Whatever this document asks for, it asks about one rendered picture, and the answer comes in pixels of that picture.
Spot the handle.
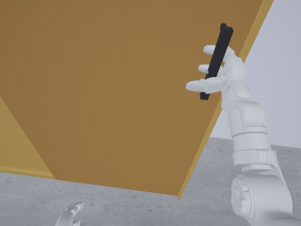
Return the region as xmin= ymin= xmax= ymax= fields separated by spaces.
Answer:
xmin=199 ymin=23 xmax=234 ymax=101

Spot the right robot hand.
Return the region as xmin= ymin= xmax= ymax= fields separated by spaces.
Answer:
xmin=185 ymin=45 xmax=246 ymax=94

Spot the left robot hand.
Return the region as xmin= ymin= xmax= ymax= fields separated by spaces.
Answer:
xmin=55 ymin=201 xmax=86 ymax=226

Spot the robot right upper arm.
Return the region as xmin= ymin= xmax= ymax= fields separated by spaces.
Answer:
xmin=230 ymin=174 xmax=301 ymax=226

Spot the right robot forearm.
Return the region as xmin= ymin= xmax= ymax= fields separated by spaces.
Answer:
xmin=221 ymin=79 xmax=293 ymax=212

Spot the wardrobe door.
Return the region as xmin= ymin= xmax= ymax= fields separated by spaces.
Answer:
xmin=0 ymin=0 xmax=263 ymax=196
xmin=0 ymin=97 xmax=51 ymax=173

